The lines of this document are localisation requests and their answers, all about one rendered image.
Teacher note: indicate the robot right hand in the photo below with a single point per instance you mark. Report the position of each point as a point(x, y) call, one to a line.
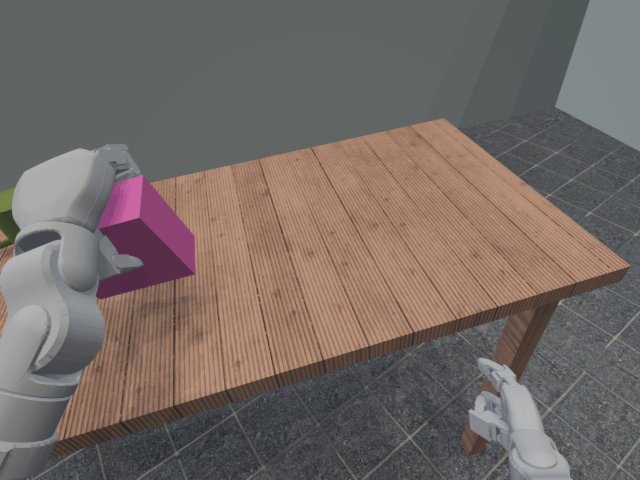
point(496, 418)

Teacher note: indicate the robot left hand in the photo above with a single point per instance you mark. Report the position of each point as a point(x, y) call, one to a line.
point(75, 188)

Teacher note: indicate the robot left forearm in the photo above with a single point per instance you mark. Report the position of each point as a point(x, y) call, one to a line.
point(54, 329)

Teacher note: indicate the table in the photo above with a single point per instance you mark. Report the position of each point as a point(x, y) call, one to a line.
point(314, 260)

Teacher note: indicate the sponge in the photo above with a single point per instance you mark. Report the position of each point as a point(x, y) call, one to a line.
point(139, 222)

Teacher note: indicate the robot right forearm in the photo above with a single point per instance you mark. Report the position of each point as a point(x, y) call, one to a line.
point(534, 456)

